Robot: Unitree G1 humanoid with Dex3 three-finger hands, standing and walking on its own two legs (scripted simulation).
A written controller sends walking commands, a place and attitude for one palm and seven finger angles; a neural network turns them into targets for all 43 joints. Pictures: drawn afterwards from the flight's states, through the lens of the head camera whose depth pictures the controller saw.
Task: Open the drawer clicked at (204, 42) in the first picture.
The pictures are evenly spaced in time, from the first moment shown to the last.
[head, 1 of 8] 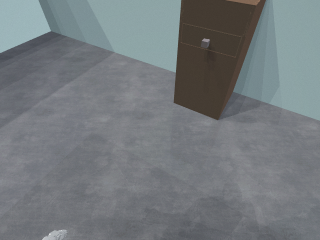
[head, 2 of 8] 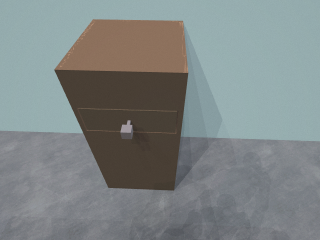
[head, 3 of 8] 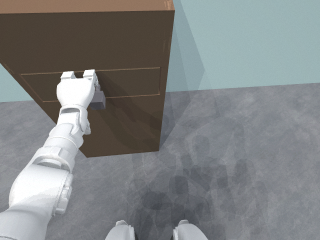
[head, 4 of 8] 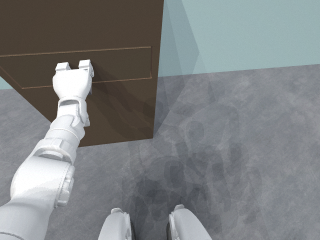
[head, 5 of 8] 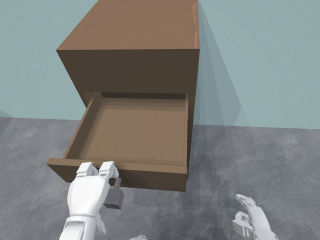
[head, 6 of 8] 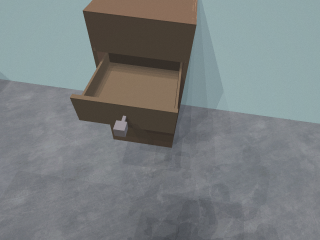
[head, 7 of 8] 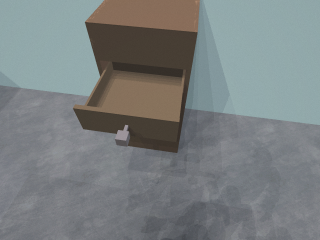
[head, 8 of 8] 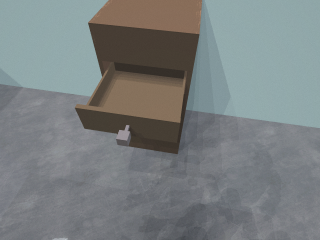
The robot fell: no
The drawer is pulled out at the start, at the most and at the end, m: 0.00 0.30 0.30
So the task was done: yes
